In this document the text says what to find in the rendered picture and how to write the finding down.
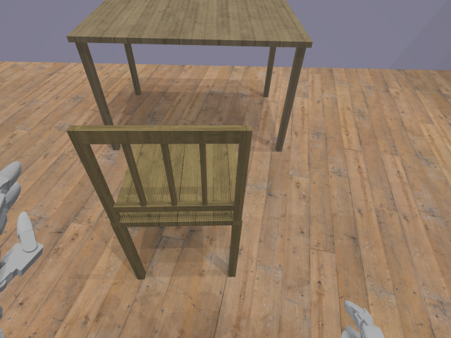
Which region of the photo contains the chair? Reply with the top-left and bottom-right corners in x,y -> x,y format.
66,125 -> 252,280

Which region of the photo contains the robot left hand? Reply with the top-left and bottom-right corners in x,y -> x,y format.
0,161 -> 43,292

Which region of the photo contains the table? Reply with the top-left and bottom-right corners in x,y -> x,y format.
67,0 -> 313,151

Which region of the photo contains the robot right hand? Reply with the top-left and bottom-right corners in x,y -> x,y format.
341,301 -> 385,338

